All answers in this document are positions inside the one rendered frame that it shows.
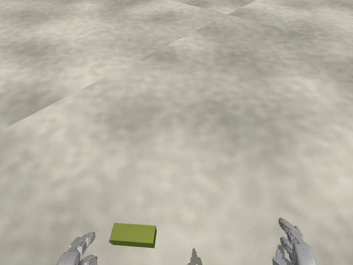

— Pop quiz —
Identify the left robot hand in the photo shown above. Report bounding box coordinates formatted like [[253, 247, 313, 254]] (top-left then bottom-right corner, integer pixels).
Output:
[[57, 232, 97, 265]]

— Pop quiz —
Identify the right robot hand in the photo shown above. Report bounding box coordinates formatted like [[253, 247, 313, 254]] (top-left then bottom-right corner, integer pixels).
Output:
[[272, 218, 317, 265]]

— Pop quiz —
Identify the carton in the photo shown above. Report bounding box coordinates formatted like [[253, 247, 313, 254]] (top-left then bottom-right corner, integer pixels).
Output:
[[110, 223, 157, 248]]

